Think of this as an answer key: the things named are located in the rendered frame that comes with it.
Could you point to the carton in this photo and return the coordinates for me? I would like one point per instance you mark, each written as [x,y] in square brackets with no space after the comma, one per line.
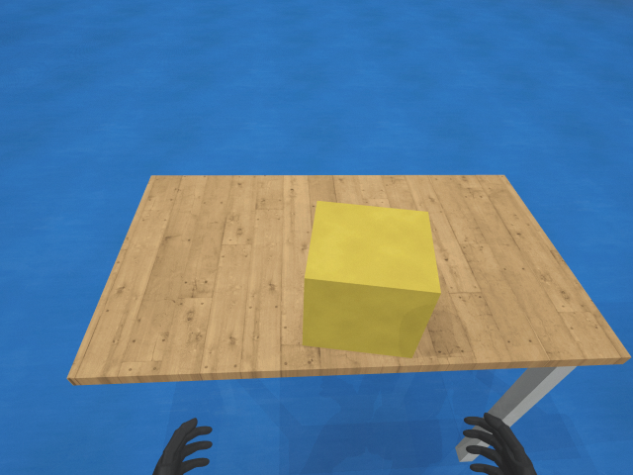
[371,281]

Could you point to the robot right hand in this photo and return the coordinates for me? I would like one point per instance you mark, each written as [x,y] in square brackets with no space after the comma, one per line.
[508,453]

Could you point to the table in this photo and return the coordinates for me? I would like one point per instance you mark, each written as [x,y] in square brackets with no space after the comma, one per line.
[209,285]

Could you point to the robot left hand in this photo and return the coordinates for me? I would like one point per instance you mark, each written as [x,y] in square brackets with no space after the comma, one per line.
[170,462]

